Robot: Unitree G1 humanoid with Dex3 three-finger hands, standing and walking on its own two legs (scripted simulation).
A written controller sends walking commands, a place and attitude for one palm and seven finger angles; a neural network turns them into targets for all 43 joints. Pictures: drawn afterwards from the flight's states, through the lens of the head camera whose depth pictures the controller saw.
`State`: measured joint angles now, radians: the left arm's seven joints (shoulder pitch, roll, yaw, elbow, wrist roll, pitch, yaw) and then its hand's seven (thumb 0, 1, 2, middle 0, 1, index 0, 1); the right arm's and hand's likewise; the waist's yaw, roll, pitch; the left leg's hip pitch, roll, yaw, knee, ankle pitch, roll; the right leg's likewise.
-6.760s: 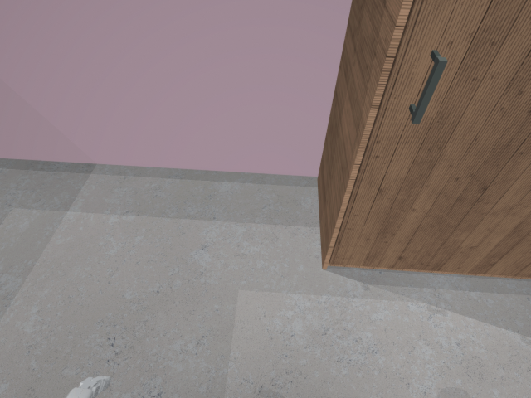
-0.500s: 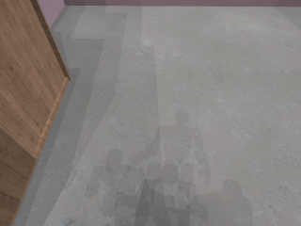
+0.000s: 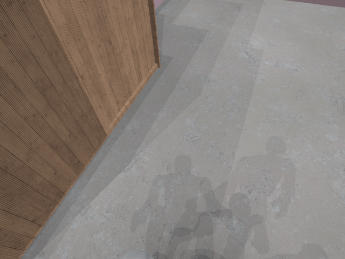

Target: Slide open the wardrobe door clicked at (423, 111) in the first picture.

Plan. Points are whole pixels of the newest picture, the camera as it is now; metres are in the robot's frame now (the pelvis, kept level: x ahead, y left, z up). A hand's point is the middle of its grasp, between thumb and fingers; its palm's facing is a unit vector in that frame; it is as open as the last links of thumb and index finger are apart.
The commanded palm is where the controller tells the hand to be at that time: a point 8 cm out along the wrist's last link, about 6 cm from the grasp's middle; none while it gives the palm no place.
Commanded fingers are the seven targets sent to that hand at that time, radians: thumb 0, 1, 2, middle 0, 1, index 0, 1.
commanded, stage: turn to face it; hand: left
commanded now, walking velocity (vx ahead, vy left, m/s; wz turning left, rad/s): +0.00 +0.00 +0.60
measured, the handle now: out of the picture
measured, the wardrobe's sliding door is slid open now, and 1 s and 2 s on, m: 0.00 0.00 0.00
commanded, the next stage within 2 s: take the last steps up to it in 1.88 s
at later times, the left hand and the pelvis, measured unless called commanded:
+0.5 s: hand out of the picture +0.08 +0.25 -0.15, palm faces +0.27 -0.92 -0.28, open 7.4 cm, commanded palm none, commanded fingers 0.00 0.90 0.90 -0.20 -0.30 -0.20 -0.30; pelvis +0.00 +0.01 +0.00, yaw +16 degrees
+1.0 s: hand out of the picture -0.08 +0.19 -0.17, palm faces +0.58 -0.77 -0.26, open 7.4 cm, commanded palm none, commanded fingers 0.00 0.90 0.90 -0.20 -0.30 -0.20 -0.30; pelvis +0.00 +0.00 -0.01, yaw +35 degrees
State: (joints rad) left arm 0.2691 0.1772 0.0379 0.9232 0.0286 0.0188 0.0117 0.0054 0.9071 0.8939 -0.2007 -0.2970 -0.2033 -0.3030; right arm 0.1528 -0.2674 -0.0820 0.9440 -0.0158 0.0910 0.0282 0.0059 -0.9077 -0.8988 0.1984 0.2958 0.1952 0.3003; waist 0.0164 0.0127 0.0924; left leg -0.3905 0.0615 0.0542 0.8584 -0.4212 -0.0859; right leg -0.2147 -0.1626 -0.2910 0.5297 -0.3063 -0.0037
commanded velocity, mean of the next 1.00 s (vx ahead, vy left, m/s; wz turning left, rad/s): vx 0.00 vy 0.00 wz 0.60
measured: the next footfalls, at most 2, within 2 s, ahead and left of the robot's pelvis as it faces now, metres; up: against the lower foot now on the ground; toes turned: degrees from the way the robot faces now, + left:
left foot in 0.08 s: +0.02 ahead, +0.14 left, +0.00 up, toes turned +10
right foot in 0.54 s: +0.08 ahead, -0.10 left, +0.00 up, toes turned +15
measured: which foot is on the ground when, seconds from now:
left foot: up 0.00-0.06, down 0.08-0.54, up 0.56-1.00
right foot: down 0.00-0.10, up 0.12-0.52, down 0.54-1.00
